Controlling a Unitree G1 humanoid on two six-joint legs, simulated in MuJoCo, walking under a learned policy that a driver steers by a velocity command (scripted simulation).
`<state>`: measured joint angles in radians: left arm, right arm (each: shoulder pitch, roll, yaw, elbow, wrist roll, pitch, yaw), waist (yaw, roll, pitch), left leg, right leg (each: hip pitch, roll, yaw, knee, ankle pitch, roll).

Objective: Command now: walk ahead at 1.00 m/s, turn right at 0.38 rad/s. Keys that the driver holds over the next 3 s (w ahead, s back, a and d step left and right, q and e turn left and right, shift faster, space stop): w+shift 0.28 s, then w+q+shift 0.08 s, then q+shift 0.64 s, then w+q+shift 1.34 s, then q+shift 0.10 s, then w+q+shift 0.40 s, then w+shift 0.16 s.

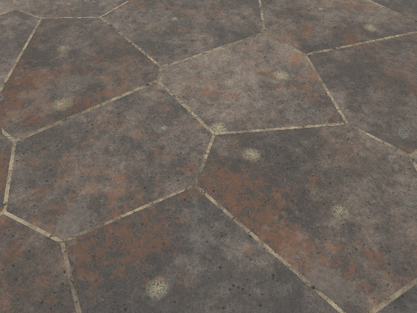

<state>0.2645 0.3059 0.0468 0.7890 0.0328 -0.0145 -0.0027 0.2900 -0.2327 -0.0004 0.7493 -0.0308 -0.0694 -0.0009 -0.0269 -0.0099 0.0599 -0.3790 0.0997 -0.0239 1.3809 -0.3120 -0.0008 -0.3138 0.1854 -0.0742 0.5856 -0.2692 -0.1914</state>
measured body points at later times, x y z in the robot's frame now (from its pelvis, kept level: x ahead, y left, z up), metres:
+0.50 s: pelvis +0.46 +0.06 +0.02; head +0.49 +0.05 +0.47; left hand +0.62 +0.32 -0.07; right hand +0.48 -0.22 -0.12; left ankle +0.48 +0.15 -0.72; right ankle +0.45 -0.06 -0.63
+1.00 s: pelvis +0.67 +0.03 +0.02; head +0.70 +0.04 +0.47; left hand +0.65 +0.33 -0.08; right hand +0.95 -0.14 -0.08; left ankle +0.63 +0.14 -0.66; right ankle +0.79 -0.04 -0.72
